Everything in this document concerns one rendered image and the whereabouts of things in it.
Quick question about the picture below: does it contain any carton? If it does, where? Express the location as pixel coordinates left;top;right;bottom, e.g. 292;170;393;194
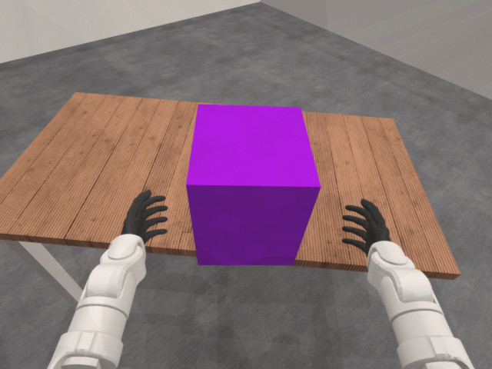
186;104;321;265

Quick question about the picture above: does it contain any robot right forearm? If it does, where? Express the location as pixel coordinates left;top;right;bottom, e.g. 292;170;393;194
367;241;474;369

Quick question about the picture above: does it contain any table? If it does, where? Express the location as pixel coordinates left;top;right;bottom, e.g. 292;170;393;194
0;92;460;309

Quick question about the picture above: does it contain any robot left forearm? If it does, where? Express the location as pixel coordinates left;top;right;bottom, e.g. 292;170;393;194
47;234;146;369

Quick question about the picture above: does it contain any robot left hand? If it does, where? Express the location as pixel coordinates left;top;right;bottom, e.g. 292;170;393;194
121;190;168;244

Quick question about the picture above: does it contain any robot right hand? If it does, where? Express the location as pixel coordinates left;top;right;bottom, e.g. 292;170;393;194
342;199;391;256

